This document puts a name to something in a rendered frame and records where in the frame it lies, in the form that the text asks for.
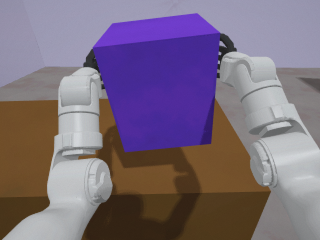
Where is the left robot hand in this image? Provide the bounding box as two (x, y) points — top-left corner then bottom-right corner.
(83, 49), (105, 89)

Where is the right robot hand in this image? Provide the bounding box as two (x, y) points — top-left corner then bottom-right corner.
(216, 33), (237, 78)

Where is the robot right forearm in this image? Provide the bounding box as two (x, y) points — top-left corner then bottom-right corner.
(219, 51), (320, 154)

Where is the robot left upper arm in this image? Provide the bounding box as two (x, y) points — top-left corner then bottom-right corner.
(2, 158), (113, 240)

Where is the pedestal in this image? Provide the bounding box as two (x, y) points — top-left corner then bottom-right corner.
(0, 98), (271, 240)

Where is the robot left forearm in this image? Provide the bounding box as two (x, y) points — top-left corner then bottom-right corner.
(47, 67), (103, 198)

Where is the robot right upper arm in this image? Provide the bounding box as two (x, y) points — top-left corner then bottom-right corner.
(249, 131), (320, 240)

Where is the carton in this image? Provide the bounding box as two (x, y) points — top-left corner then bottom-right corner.
(92, 13), (221, 152)

